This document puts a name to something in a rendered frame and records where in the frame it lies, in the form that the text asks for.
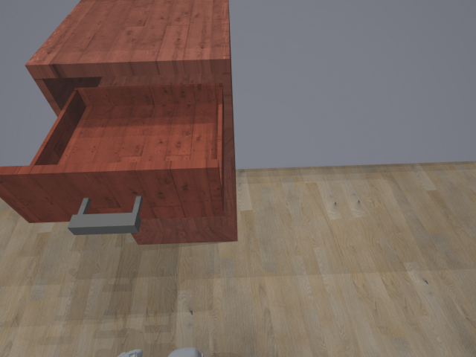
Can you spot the cabinet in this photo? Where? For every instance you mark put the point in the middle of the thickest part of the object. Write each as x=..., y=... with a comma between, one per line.
x=104, y=43

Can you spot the drawer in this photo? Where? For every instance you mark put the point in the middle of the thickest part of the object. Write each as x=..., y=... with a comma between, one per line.
x=111, y=144

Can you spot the handle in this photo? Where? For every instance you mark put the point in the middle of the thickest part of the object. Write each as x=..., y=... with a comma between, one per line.
x=105, y=223

